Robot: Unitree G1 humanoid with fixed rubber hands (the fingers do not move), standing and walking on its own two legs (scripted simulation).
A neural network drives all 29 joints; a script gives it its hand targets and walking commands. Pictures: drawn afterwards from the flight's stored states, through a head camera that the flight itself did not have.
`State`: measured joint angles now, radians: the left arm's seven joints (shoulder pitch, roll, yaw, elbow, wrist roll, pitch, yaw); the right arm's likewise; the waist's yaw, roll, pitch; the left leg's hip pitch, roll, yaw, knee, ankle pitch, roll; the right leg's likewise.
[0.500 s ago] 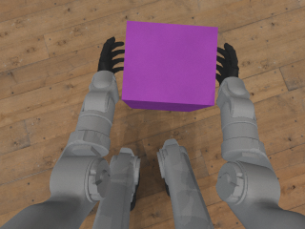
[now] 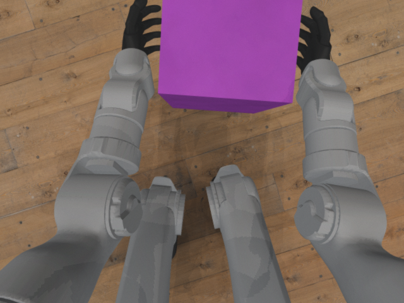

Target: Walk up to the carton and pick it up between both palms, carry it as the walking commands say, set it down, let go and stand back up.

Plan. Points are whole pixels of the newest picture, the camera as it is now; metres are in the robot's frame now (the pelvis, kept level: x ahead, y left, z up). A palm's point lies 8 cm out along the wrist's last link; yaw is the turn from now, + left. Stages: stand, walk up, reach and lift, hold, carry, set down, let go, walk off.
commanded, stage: set down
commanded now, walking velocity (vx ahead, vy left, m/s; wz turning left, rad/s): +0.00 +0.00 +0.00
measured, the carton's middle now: (221, 61) +0.52 -0.10 -0.19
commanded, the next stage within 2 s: none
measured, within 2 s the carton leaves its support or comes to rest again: rests again in 1.34 s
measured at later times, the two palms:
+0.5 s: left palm (147, 58) +0.55 +0.04 -0.20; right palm (295, 64) +0.50 -0.25 -0.20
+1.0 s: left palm (149, 61) +0.55 +0.04 -0.22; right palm (291, 69) +0.50 -0.25 -0.22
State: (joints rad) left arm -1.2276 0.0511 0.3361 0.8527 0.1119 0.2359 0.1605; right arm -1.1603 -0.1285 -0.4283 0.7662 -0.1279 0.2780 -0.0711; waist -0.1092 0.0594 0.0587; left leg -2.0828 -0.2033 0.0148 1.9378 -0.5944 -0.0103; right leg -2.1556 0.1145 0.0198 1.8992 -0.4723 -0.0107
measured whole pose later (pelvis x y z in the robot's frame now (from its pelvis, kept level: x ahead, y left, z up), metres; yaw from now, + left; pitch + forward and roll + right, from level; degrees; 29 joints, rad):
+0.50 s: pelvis +0.00 +0.00 -0.05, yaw +1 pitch +40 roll +2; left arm -1.38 0.11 0.26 0.94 0.05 0.24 0.20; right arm -1.29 -0.22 -0.38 0.86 -0.07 0.27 -0.08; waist -0.13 0.05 0.22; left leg -2.20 -0.23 0.03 2.12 -0.63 -0.02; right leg -2.26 0.08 -0.01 2.09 -0.52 -0.03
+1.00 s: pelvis +0.00 +0.00 -0.07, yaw +1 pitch +37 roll +1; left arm -1.42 0.14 0.22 1.01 0.04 0.23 0.20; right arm -1.31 -0.24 -0.38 0.93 -0.05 0.25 -0.05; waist -0.14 0.05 0.28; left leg -2.20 -0.22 0.04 2.19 -0.64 0.00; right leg -2.25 0.05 -0.03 2.14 -0.54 -0.03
